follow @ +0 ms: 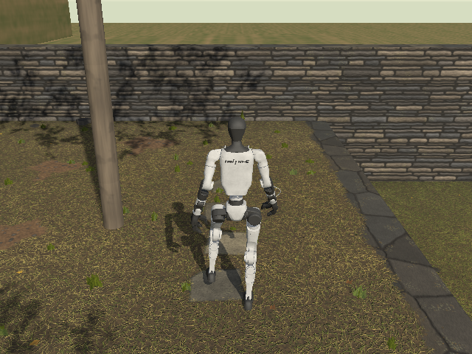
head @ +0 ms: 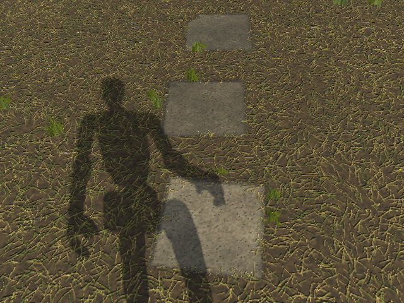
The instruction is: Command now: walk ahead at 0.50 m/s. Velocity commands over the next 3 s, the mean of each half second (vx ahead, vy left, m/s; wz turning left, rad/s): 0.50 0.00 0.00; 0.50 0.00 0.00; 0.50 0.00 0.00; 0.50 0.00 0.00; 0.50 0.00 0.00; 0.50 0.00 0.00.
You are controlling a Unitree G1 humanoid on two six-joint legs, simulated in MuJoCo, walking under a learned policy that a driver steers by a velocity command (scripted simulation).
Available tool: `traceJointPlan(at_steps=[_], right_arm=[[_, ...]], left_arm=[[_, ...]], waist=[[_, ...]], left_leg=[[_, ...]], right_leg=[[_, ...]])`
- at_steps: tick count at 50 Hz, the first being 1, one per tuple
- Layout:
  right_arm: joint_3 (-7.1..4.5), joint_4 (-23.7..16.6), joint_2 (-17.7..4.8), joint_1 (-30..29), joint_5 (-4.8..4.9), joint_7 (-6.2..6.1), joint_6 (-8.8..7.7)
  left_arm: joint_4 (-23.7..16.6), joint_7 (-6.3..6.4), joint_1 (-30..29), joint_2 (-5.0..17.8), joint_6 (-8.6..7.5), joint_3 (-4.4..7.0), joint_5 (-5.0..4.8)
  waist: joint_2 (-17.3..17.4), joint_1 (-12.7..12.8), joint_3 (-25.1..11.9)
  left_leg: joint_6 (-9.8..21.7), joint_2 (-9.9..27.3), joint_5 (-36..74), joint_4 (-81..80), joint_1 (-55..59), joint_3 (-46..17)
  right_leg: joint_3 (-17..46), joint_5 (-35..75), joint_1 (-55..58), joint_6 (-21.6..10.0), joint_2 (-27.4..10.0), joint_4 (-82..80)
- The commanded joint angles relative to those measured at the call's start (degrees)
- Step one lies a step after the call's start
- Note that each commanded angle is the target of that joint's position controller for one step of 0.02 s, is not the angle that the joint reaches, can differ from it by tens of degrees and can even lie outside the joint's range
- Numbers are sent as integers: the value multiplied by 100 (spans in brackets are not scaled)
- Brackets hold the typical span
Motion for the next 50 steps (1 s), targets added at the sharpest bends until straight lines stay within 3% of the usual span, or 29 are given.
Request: traceJointPlan(at_steps=[1, 4, 6, 8, 9, 10, 11, 12, 13, 14, 15, 17, 19, 23, 26, 32, 35, 36, 37, 38, 39, 40, 41, 42, 43, 44, 46, 50], right_arm=[[17, -415, -180, -638, 29, 62, -77], [31, -595, -237, -1002, 63, 164, -118], [3, -653, -348, -988, 69, 229, -152], [-102, -532, -568, -430, 64, 240, -170], [-234, -262, -775, 412, 53, 212, -164], [-362, 9, -1128, 1473, -3, 162, -152], [-485, 167, -1617, 2081, -49, 150, -107], [-325, 145, -1151, 2031, -1, 167, -106], [-236, 76, -907, 1516, 24, 162, -132], [-178, -59, -737, 1000, 0, 160, -146], [-127, -96, -557, 659, -55, 182, -163], [-72, -69, -365, 467, -120, 211, -205], [-97, 30, -481, 629, -94, 180, -231], [-135, 203, -683, 1049, -71, 27, -195], [-124, 288, -708, 1280, -29, -27, -161], [-166, 600, -781, 1871, 29, -62, -18], [-224, 605, -894, 1742, 44, -95, 67], [-235, 568, -932, 1600, 51, -98, 94], [-188, 528, -813, 1525, 37, -94, 121], [-93, 393, -628, 1587, -56, -94, 117], [138, 367, 185, 2305, -71, -14, -26], [19, 425, -396, 1947, 70, 20, -175], [-71, 238, -719, 1374, 218, 42, -274], [-72, 177, -708, 1058, 217, 9, -305], [-111, 167, -667, 910, 128, -26, -281], [-136, 193, -589, 1016, 85, -34, -209], [-113, 224, -320, 1171, 63, -45, -70], [-120, -31, -297, 475, -24, -62, 11]], left_arm=[[-185, 60, 113, 951, -45, 181, -53], [-30, 82, 354, 975, 48, 210, -80], [-3, 109, 322, 1036, 111, 250, -93], [-51, 123, 126, 1132, 168, 284, -87], [-83, 123, 39, 1047, 206, 251, -68], [-196, 128, 83, 867, 217, 160, 7], [-233, 58, 783, 171, 101, -43, 25], [-171, 29, 561, 434, -48, 1, -44], [-344, 2, 56, 876, -143, 129, -224], [-434, 30, -287, 913, -174, 134, -255], [-451, 75, -464, 876, -153, 169, -175], [-387, 113, -241, 650, 2, 188, -104], [-400, 124, -248, 510, 99, 182, -80], [-692, 125, -1036, 525, 101, 207, -5], [-844, 61, -1592, 401, 51, 157, -31], [-1200, -126, -2505, 404, -22, 74, -99], [-1214, -198, -2231, 621, -67, 138, -110], [-1095, -190, -1767, 767, -75, 216, -97], [-794, -155, -838, 1019, -70, 360, -80], [-562, -99, 234, 1429, -57, 480, -7], [-421, -115, 579, 1817, -25, 552, -15], [-448, -115, 523, 1236, -23, 385, -64], [-553, -90, -12, 1004, -42, 307, -62], [-662, -85, -464, 863, -55, 255, -20], [-696, -103, -752, 703, -68, 208, 30], [-688, -115, -863, 555, -86, 156, 85], [-609, -127, -795, 598, -107, 163, 58], [-458, -1, -480, 888, -100, 233, 31]], waist=[[-538, 25, 361], [-551, 68, 479], [-595, -56, 413], [-746, -424, 35], [-686, -837, -452], [-321, -1193, -1237], [1063, -939, -2015], [995, -1042, -2163], [743, -940, -1304], [334, -766, -765], [86, -600, -361], [308, -297, -218], [246, -233, -108], [55, -392, 115], [95, -562, 222], [56, -811, 494], [205, -515, 272], [276, -228, -32], [180, 197, -591], [-380, 514, -1446], [-1904, 115, -2144], [-1414, 329, -2082], [-1180, 266, -1211], [-705, 99, -771], [-520, -63, -411], [-602, -262, -332], [-657, -413, -237], [-517, -333, 85]], left_leg=[[-1, -205, 571, -733, 255, 231], [137, -251, 286, -1092, 39, 154], [283, -308, -119, -1246, 152, 154], [451, -583, -479, -1327, 1105, 388], [596, -767, -420, -1407, 2233, 540], [893, -136, -333, -1182, 3972, -164], [1832, 1243, -1483, -1635, 6118, -2844], [1816, 1403, -2045, -2423, 6174, -3973], [1531, 1255, -2160, -2525, 5459, -3187], [1368, 1056, -1768, -2665, 4565, -2434], [1287, 840, -1313, -2872, 3750, -1871], [1187, 529, -853, -3199, 2952, -1249], [1281, 456, -482, -3408, 2725, -904], [1262, 419, 38, -3560, 3034, -551], [1106, 247, 34, -3600, 3115, -198], [1085, 619, 224, -3251, 4136, -184], [935, 775, 1399, -2700, 4504, -191], [849, 673, 2374, -2167, 4457, -76], [697, 362, 2803, -1117, 4123, 147], [505, 12, 1351, 624, 2905, 385], [115, -1136, -2654, 2648, 548, 318], [203, -946, -3405, 3383, -137, -478], [305, -633, -2964, 3482, -529, -407], [320, -318, -2418, 3226, -347, -247], [284, -143, -2087, 2848, -108, -183], [278, 6, -1863, 2610, 268, -224], [216, 79, -1740, 2224, 541, -171], [-2, 137, -756, 1069, -3, -90]], right_leg=[[627, 1197, -317, -753, -1461, -529], [677, 1378, 357, -723, -1758, -265], [712, 1794, 723, -638, -1930, 21], [617, 3205, 795, -503, -1884, 692], [411, 3822, 570, -368, -1609, 1657], [192, 2873, -452, -188, -1290, 3197], [63, -21, -2883, 257, -234, 5462], [944, -2251, -3608, 176, -147, 6263], [1000, -1954, -4113, 57, -480, 6561], [816, -1393, -4032, 9, -817, 6344], [728, -967, -3804, 26, -1032, 5970], [760, -544, -3133, 64, -1265, 5495], [682, -305, -3134, 158, -1311, 5174], [643, 821, -3789, 362, -1318, 3918], [463, 1596, -3600, 371, -1139, 2891], [376, 1336, -3778, 224, -931, 1949], [264, 699, -3187, -5, -736, 1752], [87, 630, -2439, -117, -537, 1675], [1, 775, -1143, -289, -415, 1624], [1102, 862, 691, -658, -1383, 1826], [3898, -131, 2604, -1648, -2678, 1188], [4397, -810, 2551, -1543, -2604, 697], [3506, -598, 1814, -1258, -2411, 603], [2807, -54, 971, -1104, -2190, 461], [2323, 471, 232, -1025, -1996, 294], [1982, 719, -208, -947, -1830, 125], [1666, 904, -619, -996, -1746, -155], [1230, 1114, -690, -1023, -1706, -479]])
